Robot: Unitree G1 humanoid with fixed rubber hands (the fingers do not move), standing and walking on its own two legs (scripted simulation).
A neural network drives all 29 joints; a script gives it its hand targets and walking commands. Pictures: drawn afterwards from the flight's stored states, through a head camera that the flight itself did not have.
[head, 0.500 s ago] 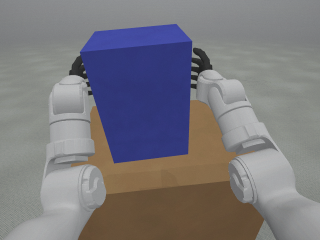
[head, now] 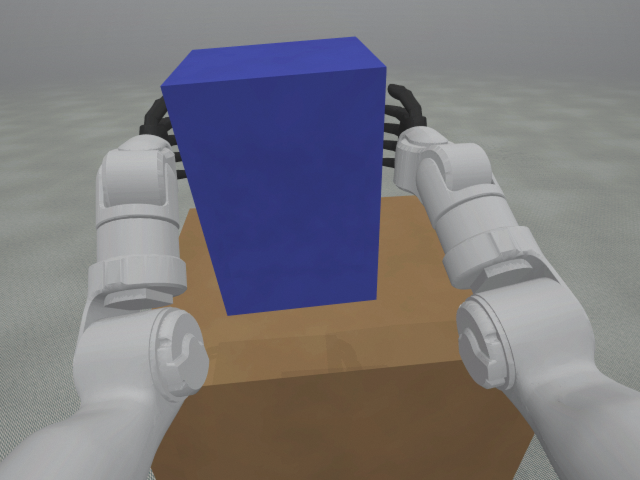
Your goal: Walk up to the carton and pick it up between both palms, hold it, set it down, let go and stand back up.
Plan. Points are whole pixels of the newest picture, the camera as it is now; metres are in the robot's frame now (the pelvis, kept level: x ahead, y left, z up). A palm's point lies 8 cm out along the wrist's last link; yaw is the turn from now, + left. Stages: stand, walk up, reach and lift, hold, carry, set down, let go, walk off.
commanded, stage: hold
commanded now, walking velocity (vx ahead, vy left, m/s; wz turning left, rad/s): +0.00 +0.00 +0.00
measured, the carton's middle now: (289, 181) +0.40 +0.01 +0.29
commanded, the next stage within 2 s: none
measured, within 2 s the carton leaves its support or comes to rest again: neither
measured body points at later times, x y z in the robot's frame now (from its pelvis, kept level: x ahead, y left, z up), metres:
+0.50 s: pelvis +0.00 +0.01 +0.00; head -0.10 +0.02 +0.44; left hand +0.39 +0.16 +0.33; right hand +0.37 -0.13 +0.33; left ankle +0.01 +0.13 -0.75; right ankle +0.04 -0.09 -0.75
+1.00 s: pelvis +0.00 +0.00 +0.00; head -0.10 +0.01 +0.44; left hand +0.38 +0.16 +0.33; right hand +0.37 -0.13 +0.33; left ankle +0.01 +0.13 -0.75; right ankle +0.04 -0.09 -0.75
